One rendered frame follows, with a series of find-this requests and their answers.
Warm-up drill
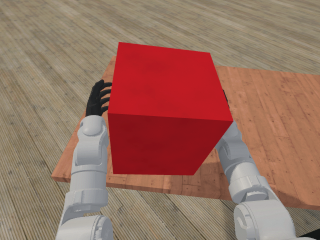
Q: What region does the right robot forearm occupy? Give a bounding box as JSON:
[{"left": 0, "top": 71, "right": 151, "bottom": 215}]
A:
[{"left": 215, "top": 120, "right": 296, "bottom": 235}]

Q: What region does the table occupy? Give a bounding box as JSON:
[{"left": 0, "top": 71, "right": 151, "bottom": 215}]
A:
[{"left": 51, "top": 55, "right": 320, "bottom": 240}]

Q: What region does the left robot forearm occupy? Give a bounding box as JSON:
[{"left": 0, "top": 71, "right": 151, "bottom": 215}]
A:
[{"left": 55, "top": 115, "right": 109, "bottom": 240}]

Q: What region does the robot left hand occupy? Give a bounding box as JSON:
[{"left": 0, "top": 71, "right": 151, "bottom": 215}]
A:
[{"left": 85, "top": 79, "right": 112, "bottom": 117}]

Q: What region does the carton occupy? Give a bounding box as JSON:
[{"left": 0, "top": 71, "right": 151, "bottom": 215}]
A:
[{"left": 107, "top": 42, "right": 234, "bottom": 176}]

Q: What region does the robot left upper arm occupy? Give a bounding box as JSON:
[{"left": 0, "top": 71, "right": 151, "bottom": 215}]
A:
[{"left": 56, "top": 214, "right": 114, "bottom": 240}]

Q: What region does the robot right upper arm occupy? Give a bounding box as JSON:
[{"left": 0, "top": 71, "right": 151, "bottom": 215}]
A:
[{"left": 233, "top": 199, "right": 316, "bottom": 240}]

